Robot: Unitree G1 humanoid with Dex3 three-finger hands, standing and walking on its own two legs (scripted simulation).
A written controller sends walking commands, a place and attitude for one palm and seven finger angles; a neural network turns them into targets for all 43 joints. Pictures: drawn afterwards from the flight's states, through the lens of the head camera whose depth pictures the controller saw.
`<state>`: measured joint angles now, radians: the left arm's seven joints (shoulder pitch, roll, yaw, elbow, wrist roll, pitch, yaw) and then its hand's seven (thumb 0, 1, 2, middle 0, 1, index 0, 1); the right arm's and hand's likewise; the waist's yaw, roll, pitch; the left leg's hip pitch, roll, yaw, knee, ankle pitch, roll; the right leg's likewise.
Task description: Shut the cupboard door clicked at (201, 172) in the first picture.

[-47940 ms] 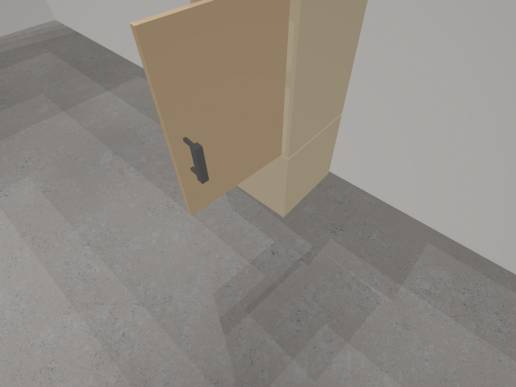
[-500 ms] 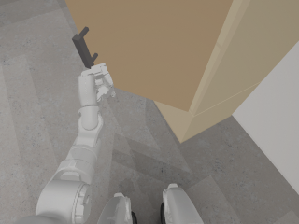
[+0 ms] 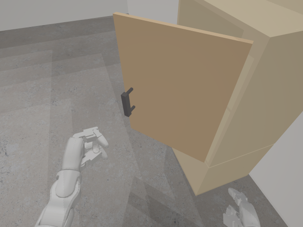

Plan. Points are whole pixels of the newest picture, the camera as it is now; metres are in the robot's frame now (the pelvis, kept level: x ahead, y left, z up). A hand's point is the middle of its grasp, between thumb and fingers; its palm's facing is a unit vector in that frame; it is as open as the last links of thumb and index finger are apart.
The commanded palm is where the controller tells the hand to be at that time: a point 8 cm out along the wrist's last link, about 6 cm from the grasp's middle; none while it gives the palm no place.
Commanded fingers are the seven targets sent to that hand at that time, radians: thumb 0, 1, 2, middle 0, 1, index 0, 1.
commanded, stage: draw the hand back to the body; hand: left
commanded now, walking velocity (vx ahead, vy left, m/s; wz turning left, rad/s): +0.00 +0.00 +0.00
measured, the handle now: (129, 102) +0.63 +0.13 -0.08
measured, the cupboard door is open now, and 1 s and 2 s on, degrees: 40 40 40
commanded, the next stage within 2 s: step back with the hand held close in 0.88 s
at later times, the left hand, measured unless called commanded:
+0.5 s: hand (2, 161) +0.20 +0.28 +0.19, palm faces +0.48 -0.78 -0.41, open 6.1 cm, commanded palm +0.14 +0.31 +0.20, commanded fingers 0.00 0.90 0.90 -0.20 -0.30 -0.20 -0.30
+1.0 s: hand (2, 163) +0.19 +0.27 +0.19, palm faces +0.48 -0.78 -0.41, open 7.4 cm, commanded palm +0.14 +0.30 +0.20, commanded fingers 0.00 0.90 0.90 -0.20 -0.30 -0.20 -0.30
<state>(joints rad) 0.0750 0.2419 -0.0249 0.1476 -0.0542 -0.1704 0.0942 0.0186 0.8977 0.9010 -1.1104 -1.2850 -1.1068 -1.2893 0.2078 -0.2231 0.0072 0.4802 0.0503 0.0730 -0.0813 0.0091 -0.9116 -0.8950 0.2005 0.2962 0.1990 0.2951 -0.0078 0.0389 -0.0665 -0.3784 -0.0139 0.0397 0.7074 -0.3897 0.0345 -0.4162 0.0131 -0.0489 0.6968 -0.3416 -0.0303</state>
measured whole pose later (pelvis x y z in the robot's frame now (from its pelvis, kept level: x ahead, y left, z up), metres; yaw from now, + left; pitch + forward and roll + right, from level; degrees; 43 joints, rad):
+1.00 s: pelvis +0.00 +0.00 +0.02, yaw +0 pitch -5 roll +0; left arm 0.45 0.35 0.35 -0.35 -0.06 -0.13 0.13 0.01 0.89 0.90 -0.21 -0.30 -0.21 -0.30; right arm 0.21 -0.22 0.01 0.64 0.02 -0.12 -0.08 0.01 -0.91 -0.89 0.20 0.30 0.20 0.30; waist 0.05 0.08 0.02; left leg -0.07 -0.02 0.03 0.43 -0.26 0.03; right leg -0.10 0.02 -0.05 0.41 -0.21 -0.03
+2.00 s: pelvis -0.13 +0.02 +0.00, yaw +4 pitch +0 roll -2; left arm 0.48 0.41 0.43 -0.47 -0.03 -0.25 0.17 0.01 0.89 0.90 -0.21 -0.30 -0.21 -0.30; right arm 0.20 -0.21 -0.01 0.62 0.01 -0.07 -0.06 0.01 -0.91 -0.89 0.21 0.30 0.21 0.30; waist 0.00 0.02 0.02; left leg -0.49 0.00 0.06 0.65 -0.27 0.00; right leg -0.33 0.05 0.04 0.62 -0.28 0.01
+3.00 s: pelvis -0.46 +0.15 +0.01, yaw -2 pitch -1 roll -1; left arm 0.42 0.44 0.52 -0.43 -0.02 -0.22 0.17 0.01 0.89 0.90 -0.21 -0.30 -0.21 -0.30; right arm 0.33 -0.19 -0.02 0.71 -0.01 -0.10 -0.08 0.02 -0.91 -0.89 0.20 0.30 0.20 0.30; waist -0.01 -0.05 -0.06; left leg -0.20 0.05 0.05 0.61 -0.39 0.01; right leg -0.62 0.00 -0.06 1.08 -0.36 0.00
